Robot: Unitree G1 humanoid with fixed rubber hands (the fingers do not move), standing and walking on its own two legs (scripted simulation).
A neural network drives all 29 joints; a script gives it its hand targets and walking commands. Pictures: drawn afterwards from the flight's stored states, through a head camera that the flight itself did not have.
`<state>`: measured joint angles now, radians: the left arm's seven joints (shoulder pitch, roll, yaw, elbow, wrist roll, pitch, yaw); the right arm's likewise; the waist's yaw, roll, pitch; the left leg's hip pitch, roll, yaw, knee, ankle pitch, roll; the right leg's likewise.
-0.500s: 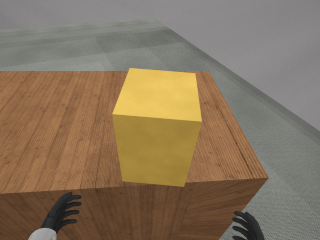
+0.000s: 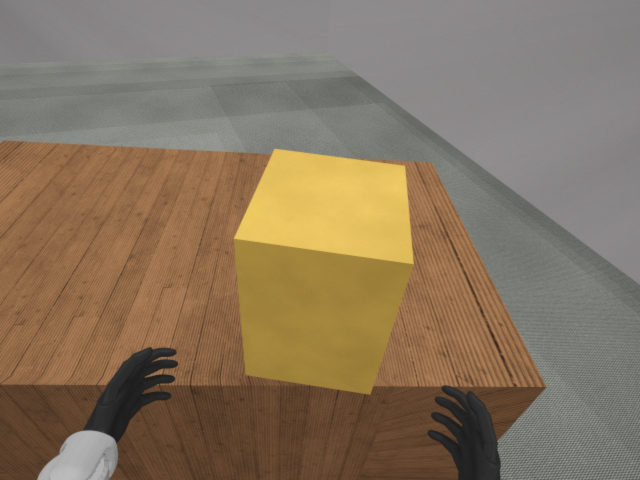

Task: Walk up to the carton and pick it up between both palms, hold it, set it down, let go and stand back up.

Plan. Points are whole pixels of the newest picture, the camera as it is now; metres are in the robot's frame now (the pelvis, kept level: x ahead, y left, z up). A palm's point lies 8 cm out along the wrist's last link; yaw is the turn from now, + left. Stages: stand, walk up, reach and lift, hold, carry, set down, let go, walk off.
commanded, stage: reach and lift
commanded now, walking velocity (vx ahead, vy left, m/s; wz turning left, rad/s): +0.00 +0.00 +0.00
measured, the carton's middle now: (323, 273) +0.42 +0.03 +0.06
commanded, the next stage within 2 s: none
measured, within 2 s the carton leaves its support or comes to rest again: neither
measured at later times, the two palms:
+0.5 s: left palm (130, 350) +0.25 +0.24 +0.07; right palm (459, 380) +0.26 -0.14 +0.06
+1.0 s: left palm (152, 272) +0.32 +0.24 +0.12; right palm (488, 341) +0.29 -0.17 +0.11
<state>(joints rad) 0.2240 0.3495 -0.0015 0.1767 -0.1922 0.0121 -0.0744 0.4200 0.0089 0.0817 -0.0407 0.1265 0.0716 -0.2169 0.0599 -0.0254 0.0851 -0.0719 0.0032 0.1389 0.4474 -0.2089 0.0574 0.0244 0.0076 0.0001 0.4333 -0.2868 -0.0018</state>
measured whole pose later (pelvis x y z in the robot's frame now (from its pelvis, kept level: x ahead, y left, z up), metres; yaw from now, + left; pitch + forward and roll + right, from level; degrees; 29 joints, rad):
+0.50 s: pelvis +0.05 -0.01 +0.01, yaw -1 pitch -2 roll -1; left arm 0.27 0.37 0.08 -0.20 -0.21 0.14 -0.12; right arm 0.34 -0.04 0.16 -0.17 0.21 0.02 -0.29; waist 0.09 -0.05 0.09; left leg -0.11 0.01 0.13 0.37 -0.22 0.04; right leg 0.03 0.03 0.01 0.27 -0.25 -0.01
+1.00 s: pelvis +0.02 -0.01 +0.01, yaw -2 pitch -2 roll -1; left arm -0.13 0.38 0.19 -0.16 -0.24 0.50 -0.11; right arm 0.04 -0.17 0.11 -0.28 0.30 0.31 -0.31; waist 0.03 -0.03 0.10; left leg -0.13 0.02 0.14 0.34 -0.16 0.04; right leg -0.03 0.03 0.04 0.27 -0.20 -0.01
